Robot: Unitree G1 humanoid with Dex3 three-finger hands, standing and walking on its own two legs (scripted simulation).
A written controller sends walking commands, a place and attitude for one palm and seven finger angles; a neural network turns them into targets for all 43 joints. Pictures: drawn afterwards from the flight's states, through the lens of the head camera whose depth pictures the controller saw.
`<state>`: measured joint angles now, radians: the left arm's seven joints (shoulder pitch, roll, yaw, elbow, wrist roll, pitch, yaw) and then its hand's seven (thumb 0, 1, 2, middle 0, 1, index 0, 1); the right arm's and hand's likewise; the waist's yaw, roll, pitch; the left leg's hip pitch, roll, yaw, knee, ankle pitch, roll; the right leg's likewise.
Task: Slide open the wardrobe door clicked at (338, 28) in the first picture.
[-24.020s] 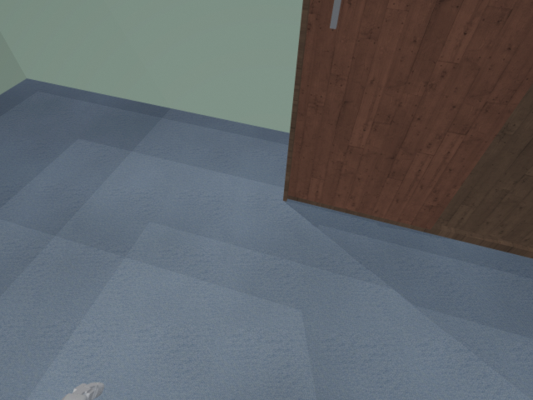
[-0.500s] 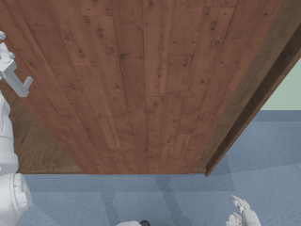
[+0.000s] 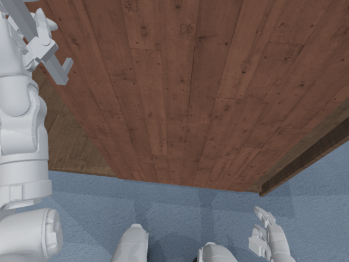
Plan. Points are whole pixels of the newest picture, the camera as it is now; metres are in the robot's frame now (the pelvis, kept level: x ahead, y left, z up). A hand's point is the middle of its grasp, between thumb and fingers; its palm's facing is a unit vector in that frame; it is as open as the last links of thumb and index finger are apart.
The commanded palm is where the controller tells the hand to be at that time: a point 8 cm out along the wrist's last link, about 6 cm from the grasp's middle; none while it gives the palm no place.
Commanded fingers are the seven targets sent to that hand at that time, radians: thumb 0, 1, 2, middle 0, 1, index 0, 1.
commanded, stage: stop walking and hold the door there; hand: left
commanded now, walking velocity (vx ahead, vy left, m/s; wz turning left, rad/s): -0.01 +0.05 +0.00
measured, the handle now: out of the picture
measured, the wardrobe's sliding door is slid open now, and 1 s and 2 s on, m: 0.56 0.56 0.56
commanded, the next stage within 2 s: loosen the grip on the handle in 0.60 s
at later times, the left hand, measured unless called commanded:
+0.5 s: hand (48, 41) +0.41 +0.24 +0.24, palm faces +0.36 -0.93 -0.13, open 5.5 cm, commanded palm +0.37 +0.28 +0.23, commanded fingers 0.00 0.90 0.90 -0.45 -1.40 -0.45 -1.40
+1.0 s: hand (38, 41) +0.40 +0.25 +0.25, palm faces +0.38 -0.92 -0.11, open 11.4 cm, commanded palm +0.36 +0.28 +0.24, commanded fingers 0.00 -0.55 0.20 -0.37 -1.30 -0.37 -1.30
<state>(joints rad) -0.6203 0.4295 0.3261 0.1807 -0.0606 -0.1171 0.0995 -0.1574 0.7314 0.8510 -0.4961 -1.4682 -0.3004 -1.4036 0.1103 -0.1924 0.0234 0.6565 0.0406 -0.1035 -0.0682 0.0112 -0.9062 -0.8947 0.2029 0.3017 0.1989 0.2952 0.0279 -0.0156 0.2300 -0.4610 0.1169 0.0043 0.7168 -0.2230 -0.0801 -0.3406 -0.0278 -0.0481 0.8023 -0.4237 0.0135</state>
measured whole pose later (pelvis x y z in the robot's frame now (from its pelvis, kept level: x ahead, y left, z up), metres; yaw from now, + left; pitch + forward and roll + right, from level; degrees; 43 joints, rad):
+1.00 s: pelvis -0.02 +0.02 +0.03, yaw -1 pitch +0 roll +0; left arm -0.63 0.39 0.32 0.60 0.00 -0.20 0.13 -0.01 -0.02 0.47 -0.47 -1.41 -0.21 -1.27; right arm 0.28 -0.25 0.01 0.70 0.02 -0.15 -0.05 0.01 -0.90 -0.89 0.21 0.30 0.20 0.30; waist -0.03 0.00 -0.02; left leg -0.37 0.06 0.09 0.54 -0.18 0.00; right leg -0.32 -0.03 -0.04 0.58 -0.26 0.00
